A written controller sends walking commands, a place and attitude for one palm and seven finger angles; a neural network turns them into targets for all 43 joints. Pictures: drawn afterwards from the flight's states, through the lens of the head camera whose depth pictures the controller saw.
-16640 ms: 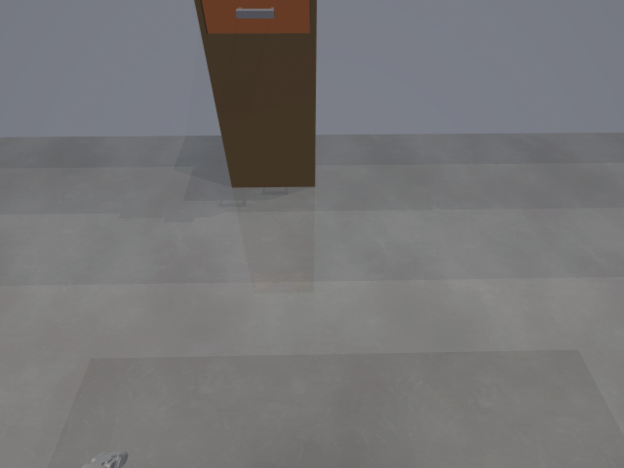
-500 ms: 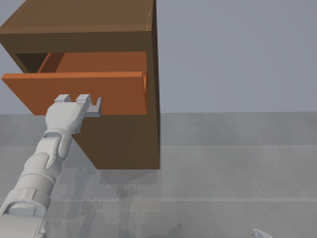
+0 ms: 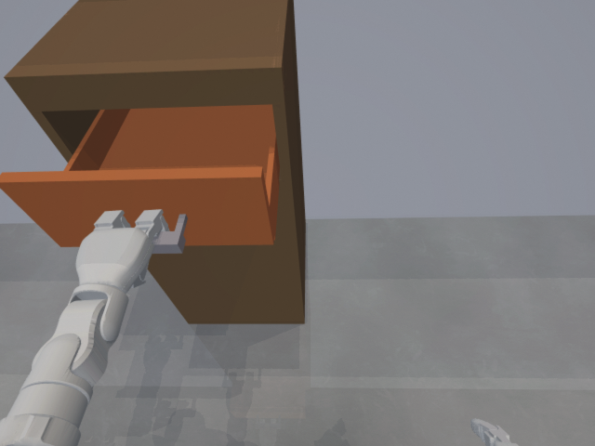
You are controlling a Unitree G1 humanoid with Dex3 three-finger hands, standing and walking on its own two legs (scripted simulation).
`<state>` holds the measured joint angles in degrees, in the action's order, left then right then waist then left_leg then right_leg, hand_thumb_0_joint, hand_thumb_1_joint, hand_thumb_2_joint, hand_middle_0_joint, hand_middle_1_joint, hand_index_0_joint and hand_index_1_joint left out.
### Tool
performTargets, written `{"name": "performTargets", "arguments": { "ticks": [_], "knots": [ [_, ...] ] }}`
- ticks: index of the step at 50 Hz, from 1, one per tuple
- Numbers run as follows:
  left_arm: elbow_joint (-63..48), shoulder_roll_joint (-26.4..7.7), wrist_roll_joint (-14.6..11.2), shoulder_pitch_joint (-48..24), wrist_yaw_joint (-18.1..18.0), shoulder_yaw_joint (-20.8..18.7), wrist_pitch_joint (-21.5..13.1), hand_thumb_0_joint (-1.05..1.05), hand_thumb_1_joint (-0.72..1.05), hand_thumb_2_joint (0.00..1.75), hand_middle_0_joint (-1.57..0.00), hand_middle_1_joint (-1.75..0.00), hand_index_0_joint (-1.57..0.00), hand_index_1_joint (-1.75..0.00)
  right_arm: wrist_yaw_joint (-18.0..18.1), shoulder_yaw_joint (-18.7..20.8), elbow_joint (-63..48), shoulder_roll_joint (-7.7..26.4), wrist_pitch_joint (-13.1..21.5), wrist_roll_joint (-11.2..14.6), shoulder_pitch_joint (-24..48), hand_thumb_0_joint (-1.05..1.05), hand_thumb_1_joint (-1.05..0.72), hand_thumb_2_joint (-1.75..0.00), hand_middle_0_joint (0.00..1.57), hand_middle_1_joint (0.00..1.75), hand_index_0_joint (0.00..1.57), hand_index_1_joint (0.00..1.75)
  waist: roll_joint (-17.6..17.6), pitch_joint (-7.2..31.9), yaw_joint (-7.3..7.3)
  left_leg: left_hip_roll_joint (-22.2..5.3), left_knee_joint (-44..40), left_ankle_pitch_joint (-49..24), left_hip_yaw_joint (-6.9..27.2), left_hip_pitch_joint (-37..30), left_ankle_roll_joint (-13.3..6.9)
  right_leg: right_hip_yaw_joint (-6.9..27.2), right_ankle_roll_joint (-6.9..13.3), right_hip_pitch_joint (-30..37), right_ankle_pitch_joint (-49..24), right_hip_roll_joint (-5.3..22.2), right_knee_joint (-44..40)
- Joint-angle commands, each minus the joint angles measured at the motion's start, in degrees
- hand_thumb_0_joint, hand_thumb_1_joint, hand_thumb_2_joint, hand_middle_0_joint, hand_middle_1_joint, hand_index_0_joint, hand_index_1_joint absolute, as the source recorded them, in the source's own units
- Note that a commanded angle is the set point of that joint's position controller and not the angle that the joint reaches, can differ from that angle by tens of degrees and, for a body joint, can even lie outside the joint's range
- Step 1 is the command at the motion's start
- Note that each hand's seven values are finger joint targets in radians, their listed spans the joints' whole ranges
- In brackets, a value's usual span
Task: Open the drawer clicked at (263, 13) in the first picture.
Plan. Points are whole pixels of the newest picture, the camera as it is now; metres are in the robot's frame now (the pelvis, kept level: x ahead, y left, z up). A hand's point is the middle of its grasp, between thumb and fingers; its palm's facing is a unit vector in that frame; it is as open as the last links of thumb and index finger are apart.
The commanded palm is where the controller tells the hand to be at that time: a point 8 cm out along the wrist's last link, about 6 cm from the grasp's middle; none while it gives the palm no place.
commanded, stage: pull the drawer open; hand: left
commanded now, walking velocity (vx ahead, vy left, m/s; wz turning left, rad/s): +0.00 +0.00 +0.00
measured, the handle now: (142, 231) +0.39 +0.26 +0.05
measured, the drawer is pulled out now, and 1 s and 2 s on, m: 0.16 0.27 0.30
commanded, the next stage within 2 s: open the thumb to release the handle in 1.36 s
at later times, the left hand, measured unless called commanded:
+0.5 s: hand (125, 306) +0.28 +0.25 +0.03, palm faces -0.01 -0.05 -1.00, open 5.8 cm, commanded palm +0.25 +0.26 +0.09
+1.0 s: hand (111, 352) +0.22 +0.25 +0.03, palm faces -0.01 -0.06 -1.00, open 5.7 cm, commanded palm +0.19 +0.26 +0.09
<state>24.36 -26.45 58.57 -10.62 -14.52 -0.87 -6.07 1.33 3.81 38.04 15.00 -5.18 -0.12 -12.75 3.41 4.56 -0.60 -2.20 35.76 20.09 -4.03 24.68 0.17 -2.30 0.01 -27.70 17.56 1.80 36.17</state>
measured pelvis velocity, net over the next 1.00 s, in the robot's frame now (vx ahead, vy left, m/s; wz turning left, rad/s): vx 0.01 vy -0.01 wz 0.01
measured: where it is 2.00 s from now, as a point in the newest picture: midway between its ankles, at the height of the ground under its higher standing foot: outside the picture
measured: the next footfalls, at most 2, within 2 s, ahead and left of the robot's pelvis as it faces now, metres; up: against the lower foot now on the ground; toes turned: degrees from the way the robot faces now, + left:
none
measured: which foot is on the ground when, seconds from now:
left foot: down 0.00-1.00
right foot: down 0.00-1.00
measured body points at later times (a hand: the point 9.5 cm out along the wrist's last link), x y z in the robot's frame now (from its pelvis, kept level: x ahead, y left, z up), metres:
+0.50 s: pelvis +0.01 +0.00 +0.00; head +0.05 -0.03 +0.45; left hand +0.28 +0.25 +0.09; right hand +0.20 -0.24 -0.11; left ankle -0.03 +0.12 -0.72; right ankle +0.00 -0.12 -0.72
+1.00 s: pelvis +0.01 -0.01 +0.00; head +0.05 -0.04 +0.45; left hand +0.22 +0.25 +0.09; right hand +0.22 -0.23 -0.11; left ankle -0.03 +0.12 -0.72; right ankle +0.00 -0.12 -0.72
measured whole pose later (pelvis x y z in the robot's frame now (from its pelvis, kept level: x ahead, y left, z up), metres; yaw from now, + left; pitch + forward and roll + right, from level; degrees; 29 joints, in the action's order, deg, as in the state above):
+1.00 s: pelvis +0.01 -0.01 +0.00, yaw +0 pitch +7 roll +0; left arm -5.3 -24.7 57.1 20.8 -16.0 -2.1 -4.0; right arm 0.7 1.8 35.9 13.5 -3.2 -2.3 -6.0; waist 3.6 3.6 -4.3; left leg -2.4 36.3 22.0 -3.5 21.0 0.9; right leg -2.7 0.4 -24.4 20.2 1.6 37.7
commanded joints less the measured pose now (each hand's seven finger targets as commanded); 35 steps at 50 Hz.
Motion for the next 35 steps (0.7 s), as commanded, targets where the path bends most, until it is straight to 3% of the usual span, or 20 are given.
{"name": "performTargets", "arguments": {
  "ticks": [1,3,5,6,8,10,13,16,18,21,28,31,35],
  "knots": [
    [-15.1,-12.0,-1.4,-11.0,-2.5,-5.7,0.8,0.00,0.90,0.90,-0.40,-1.35,-0.40,-1.35,0.8,2.0,-7.7,6.7,3.0,0.1,4.0,0.00,-0.90,-0.90,0.20,0.30,0.20,0.30,-1.2,15.6,-1.52,3.2,-3.4,-21.6,1.3,-6.2,-1.8,-0.3,1.8,11.3,-18.7,-3.2,-2.7],
    [-15.1,-13.0,-1.5,-10.3,-2.5,-6.7,1.3,0.00,0.90,0.90,-0.40,-1.35,-0.40,-1.35,1.1,1.8,-7.5,6.9,3.1,0.1,4.5,0.00,-0.90,-0.90,0.20,0.30,0.20,0.30,-2.2,14.9,-1.45,3.2,-3.6,-20.9,1.2,-6.0,-1.7,-0.3,1.8,11.7,-17.9,-3.2,-3.1],
    [-17.1,-11.1,-1.3,-10.0,-2.4,-4.8,1.5,0.00,0.90,0.90,-0.40,-1.35,-0.40,-1.35,1.1,1.7,-7.7,6.4,3.3,-0.1,5.1,0.00,-0.90,-0.90,0.20,0.30,0.20,0.30,-0.4,15.5,-1.64,3.2,-3.6,-21.2,1.2,-7.4,-1.7,-0.3,1.8,11.1,-17.9,-3.1,-3.1],
    [-17.0,-12.2,-1.2,-9.6,-2.5,-5.8,1.7,0.00,0.90,0.90,-0.40,-1.35,-0.40,-1.35,1.1,1.7,-7.5,6.5,3.4,-0.2,5.0,0.00,-0.90,-0.90,0.20,0.30,0.20,0.30,-2.0,15.0,-1.63,3.2,-3.6,-21.3,1.2,-7.1,-1.7,-0.3,1.7,11.4,-18.3,-3.1,-3.1],
    [-18.0,-12.3,-1.4,-7.2,-2.2,-6.3,1.9,0.00,0.90,0.90,-0.40,-1.35,-0.40,-1.35,1.2,1.5,-7.8,6.5,3.4,-0.2,5.7,0.00,-0.90,-0.90,0.20,0.30,0.20,0.30,-1.6,15.8,-2.12,3.2,-3.7,-21.9,1.3,-7.3,-1.5,-0.3,1.8,12.4,-18.4,-3.1,-3.1],
    [-17.6,-10.6,-1.7,-7.5,-1.8,-4.7,2.2,0.00,0.90,0.90,-0.40,-1.35,-0.40,-1.35,1.4,1.2,-7.7,6.2,3.6,-0.1,6.4,0.00,-0.90,-0.90,0.20,0.30,0.20,0.30,-3.1,13.0,-1.57,3.3,-3.8,-19.7,1.1,-6.7,-1.7,-0.4,1.5,11.1,-17.5,-3.0,-3.5],
    [-21.2,-10.7,-1.4,-5.2,-1.5,-4.8,2.0,0.00,0.90,0.90,-0.40,-1.35,-0.40,-1.35,1.3,1.1,-8.3,6.0,3.8,-0.5,7.3,0.00,-0.90,-0.90,0.20,0.30,0.20,0.30,0.0,15.3,-2.54,3.3,-3.7,-22.7,1.2,-8.6,-1.4,-0.3,1.8,12.2,-18.8,-2.9,-3.2],
    [-22.8,-8.3,-1.9,-2.0,-1.3,-3.5,2.2,0.00,0.90,0.90,-0.40,-1.35,-0.40,-1.35,1.0,0.9,-8.8,5.7,4.0,-0.6,7.9,0.00,-0.90,-0.90,0.20,0.30,0.20,0.30,-2.1,14.3,-2.67,3.1,-3.6,-23.5,1.4,-8.5,-1.4,-0.6,1.6,11.9,-19.6,-2.9,-2.9],
    [-24.3,-10.6,-2.0,1.1,-1.2,-6.0,2.1,0.00,0.90,0.90,-0.40,-1.35,-0.40,-1.35,1.1,0.8,-8.9,5.9,4.1,-0.9,8.4,0.00,-0.90,-0.90,0.20,0.30,0.20,0.30,-2.5,15.4,-3.39,3.0,-3.5,-24.5,1.3,-8.8,-1.4,-0.2,1.6,13.5,-20.6,-2.8,-3.0],
    [-26.0,-9.3,-2.1,4.3,-1.1,-5.5,2.2,0.00,0.90,0.90,-0.40,-1.35,-0.40,-1.35,1.0,0.5,-9.2,5.4,4.3,-0.9,9.4,0.00,-0.90,-0.90,0.20,0.30,0.20,0.30,-2.8,13.0,-3.46,3.0,-3.4,-23.8,1.2,-8.2,-1.4,-0.4,1.5,12.6,-20.9,-2.7,-2.9],
    [-29.3,-11.3,-2.2,9.9,-1.8,-8.5,2.1,0.00,0.90,0.90,-0.40,-1.35,-0.40,-1.35,1.2,0.2,-9.4,5.2,4.5,-1.3,10.5,0.00,-0.90,-0.90,0.20,0.30,0.20,0.30,-2.1,13.0,-4.37,3.2,-3.3,-22.9,1.0,-7.8,-1.2,0.1,1.5,13.7,-21.3,-2.4,-2.9],
    [-32.0,-9.5,-2.1,12.0,-2.2,-7.2,2.4,0.00,0.90,0.90,-0.40,-1.35,-0.40,-1.35,0.9,0.1,-9.5,4.7,4.5,-1.3,11.0,0.00,-0.90,-0.90,0.20,0.30,0.20,0.30,-0.9,12.9,-4.21,3.1,-2.9,-23.9,1.1,-8.4,-1.1,-0.2,1.5,12.8,-21.5,-2.4,-2.4],
    [-35.1,-8.8,-2.6,17.0,-2.7,-7.6,2.4,0.00,0.90,0.90,-0.40,-1.35,-0.40,-1.35,0.6,0.2,-10.0,4.6,4.8,-1.5,11.3,0.00,-0.90,-0.90,0.20,0.30,0.20,0.30,-1.9,13.4,-4.67,2.8,-2.5,-25.5,1.4,-8.8,-1.0,-0.3,1.4,13.2,-22.7,-2.3,-2.0]
  ]
}}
